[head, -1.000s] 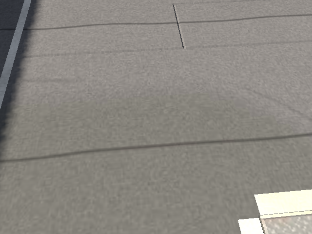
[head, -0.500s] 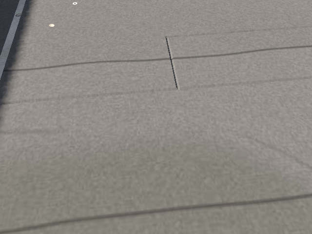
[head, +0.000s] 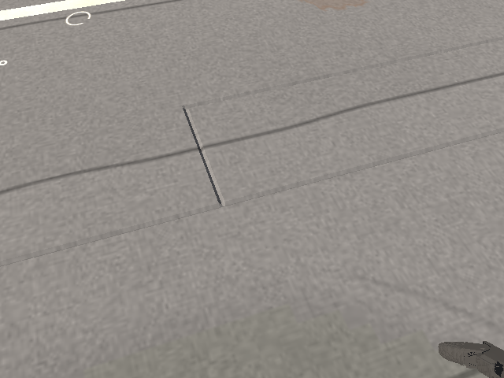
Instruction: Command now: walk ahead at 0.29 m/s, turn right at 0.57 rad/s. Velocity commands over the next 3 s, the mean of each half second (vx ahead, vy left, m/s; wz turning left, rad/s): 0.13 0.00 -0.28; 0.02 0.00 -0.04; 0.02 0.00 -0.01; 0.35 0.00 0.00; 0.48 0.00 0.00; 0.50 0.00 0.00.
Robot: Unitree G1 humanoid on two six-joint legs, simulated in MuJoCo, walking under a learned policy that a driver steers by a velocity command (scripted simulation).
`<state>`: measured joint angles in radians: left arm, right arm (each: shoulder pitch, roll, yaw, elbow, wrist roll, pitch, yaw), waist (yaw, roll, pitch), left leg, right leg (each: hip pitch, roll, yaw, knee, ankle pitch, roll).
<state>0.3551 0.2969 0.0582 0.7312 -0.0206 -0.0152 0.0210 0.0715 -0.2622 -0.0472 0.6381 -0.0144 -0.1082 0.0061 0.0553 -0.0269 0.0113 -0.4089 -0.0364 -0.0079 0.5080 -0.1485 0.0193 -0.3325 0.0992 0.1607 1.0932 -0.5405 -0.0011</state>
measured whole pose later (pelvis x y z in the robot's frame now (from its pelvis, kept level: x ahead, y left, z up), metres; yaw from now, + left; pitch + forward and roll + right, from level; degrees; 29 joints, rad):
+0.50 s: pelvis +0.11 -0.03 +0.01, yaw -7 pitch +1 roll +0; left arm 0.11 0.22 0.02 0.63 0.02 0.01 0.00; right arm 0.18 -0.28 -0.03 0.83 -0.01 0.00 0.00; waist -0.03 0.03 0.02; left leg -0.31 0.05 0.00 0.70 -0.48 -0.07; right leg -0.33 0.03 0.01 0.50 -0.18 -0.03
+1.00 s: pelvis +0.14 -0.01 +0.00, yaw -8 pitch -2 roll +0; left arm 0.19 0.23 0.05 0.85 0.01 0.02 0.03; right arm 0.19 -0.23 -0.01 0.96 -0.01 -0.01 -0.02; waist -0.01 0.00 0.04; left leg -0.18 0.02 0.01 0.53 -0.33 -0.01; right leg -0.25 0.00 0.03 0.53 -0.25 0.01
